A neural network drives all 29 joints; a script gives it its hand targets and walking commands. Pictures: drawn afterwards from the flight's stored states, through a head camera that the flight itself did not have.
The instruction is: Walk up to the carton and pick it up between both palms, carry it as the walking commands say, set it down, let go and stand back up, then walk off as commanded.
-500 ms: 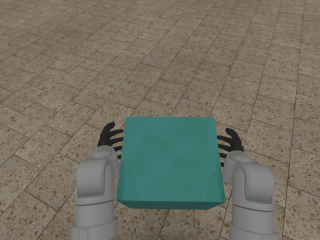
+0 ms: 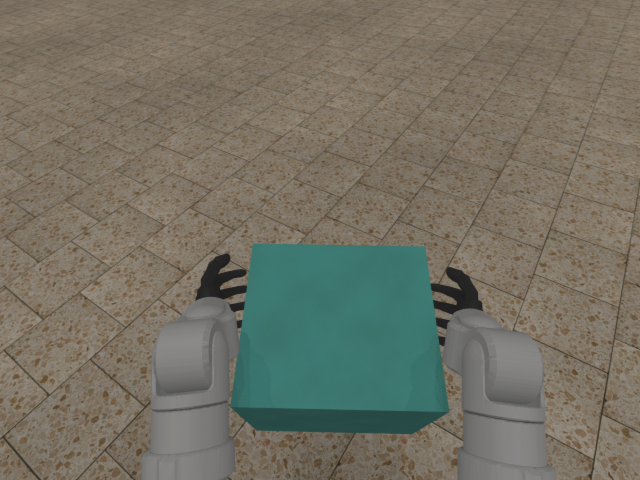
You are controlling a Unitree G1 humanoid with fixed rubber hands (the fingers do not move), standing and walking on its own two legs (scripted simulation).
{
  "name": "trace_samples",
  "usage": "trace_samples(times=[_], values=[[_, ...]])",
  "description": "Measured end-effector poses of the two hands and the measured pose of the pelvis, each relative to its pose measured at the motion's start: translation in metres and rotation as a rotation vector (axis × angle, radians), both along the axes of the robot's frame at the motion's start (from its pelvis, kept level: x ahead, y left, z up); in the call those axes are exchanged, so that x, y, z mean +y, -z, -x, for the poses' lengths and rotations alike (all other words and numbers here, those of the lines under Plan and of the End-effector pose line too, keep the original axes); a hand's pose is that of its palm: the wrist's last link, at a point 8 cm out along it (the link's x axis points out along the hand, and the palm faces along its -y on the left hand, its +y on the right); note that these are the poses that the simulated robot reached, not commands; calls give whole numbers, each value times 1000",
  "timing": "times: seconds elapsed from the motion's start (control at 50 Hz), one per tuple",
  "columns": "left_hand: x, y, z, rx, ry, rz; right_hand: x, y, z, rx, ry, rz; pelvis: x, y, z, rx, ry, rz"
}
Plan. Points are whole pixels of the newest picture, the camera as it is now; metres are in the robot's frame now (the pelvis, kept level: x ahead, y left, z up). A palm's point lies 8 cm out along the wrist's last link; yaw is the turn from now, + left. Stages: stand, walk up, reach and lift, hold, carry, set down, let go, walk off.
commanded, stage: carry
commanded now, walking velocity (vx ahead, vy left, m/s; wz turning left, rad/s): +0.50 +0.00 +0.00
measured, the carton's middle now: (336, 343) +0.31 +0.00 +0.01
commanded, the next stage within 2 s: none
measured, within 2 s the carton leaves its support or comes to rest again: neither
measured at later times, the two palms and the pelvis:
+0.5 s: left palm (222, 236) +0.42 +0.16 +0.09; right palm (428, 241) +0.43 -0.13 +0.07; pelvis +0.13 +0.00 +0.00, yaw +3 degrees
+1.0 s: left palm (266, 134) +0.70 +0.13 +0.08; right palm (418, 142) +0.69 -0.15 +0.07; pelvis +0.41 -0.01 -0.01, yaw +1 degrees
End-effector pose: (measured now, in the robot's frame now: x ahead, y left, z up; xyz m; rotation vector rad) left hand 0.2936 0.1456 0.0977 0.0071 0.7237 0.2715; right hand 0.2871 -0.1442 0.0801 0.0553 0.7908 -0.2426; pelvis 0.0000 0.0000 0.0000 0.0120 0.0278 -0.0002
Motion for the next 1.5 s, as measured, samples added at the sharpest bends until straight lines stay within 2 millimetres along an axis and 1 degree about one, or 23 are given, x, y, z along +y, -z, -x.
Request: trace_samples(times=[0.08,0.14,0.22,0.28,0.32,0.38,0.5,0.58,0.64,0.7,0.76,0.82,0.9,0.96,1.02,1.06,1.16,1.22,1.28,1.32,1.4,1.44,1.5], values=[[-4,-5,-4,14,-3,6,-4,-6,-5,14,-9,4,-4,-8,-6,8,-11,-23],[0,-13,-13,16,-9,0,0,-11,-15,16,-15,-2,-2,-15,-15,24,-18,-38],[12,-18,-30,2,-30,-8,13,-13,-37,3,-30,-4,6,-14,-32,56,-39,-35],[27,-12,-44,-7,-46,0,28,-11,-55,-6,-45,9,15,-7,-49,56,-50,-7],[32,-6,-54,1,-47,9,32,-9,-67,2,-52,20,17,-6,-62,49,-48,-3],[31,-2,-75,17,-43,11,31,-7,-89,19,-52,23,16,-7,-83,59,-44,2],[16,5,-129,34,-47,-12,16,8,-143,36,-53,1,3,0,-135,92,-49,-10],[13,4,-166,46,-61,6,13,4,-182,51,-71,15,-4,-7,-173,100,-61,-34],[14,1,-197,44,-62,3,14,2,-212,49,-70,14,-2,-9,-203,102,-59,-45],[16,0,-232,29,-53,2,16,2,-244,34,-59,14,3,-5,-237,90,-51,-47],[21,7,-270,5,-43,8,22,6,-279,10,-45,26,11,7,-273,79,-41,-33],[22,13,-301,29,-29,16,22,9,-308,33,-42,30,13,6,-307,76,-31,-29],[11,13,-347,49,-13,11,12,9,-348,54,-22,32,7,0,-347,93,-11,-13],[-1,13,-383,46,-8,6,0,11,-382,51,-13,30,-3,1,-381,86,-4,-14],[-14,15,-421,28,-15,0,-13,17,-420,34,-16,23,-16,10,-419,80,-15,-20],[-18,15,-443,44,-24,7,-17,18,-444,50,-32,22,-23,6,-443,84,-27,-22],[-21,3,-500,59,-39,-2,-20,5,-506,64,-45,20,-28,-10,-500,100,-41,-45],[-21,-2,-538,54,-37,-7,-20,1,-543,59,-41,17,-27,-13,-537,100,-39,-54],[-19,-2,-579,46,-27,-10,-18,2,-582,50,-30,14,-22,-10,-577,93,-29,-58],[-17,2,-609,38,-20,-6,-15,5,-610,41,-23,18,-18,-5,-606,89,-24,-55],[-6,19,-670,28,-5,11,-6,17,-667,31,-7,35,-6,12,-666,76,-12,-33],[-4,24,-695,46,-5,19,-3,19,-692,50,-10,39,-4,9,-692,74,-9,-34],[-9,23,-734,72,11,18,-9,17,-727,77,6,40,-6,1,-728,87,12,-17]])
